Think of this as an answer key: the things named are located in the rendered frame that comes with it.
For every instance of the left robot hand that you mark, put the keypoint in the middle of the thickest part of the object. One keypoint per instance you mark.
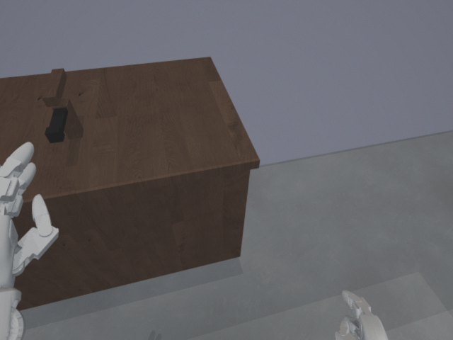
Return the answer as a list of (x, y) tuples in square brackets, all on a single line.
[(15, 176)]

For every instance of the tap lever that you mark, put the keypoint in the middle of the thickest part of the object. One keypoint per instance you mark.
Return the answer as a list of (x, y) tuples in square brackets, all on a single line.
[(55, 132)]

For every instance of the counter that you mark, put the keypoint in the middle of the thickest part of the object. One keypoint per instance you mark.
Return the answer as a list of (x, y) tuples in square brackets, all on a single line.
[(151, 178)]

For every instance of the right robot hand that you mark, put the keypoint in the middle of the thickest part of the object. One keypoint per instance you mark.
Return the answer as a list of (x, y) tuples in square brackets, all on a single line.
[(369, 326)]

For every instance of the robot left forearm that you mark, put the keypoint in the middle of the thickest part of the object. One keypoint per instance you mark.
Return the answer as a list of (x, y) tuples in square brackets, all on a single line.
[(12, 321)]

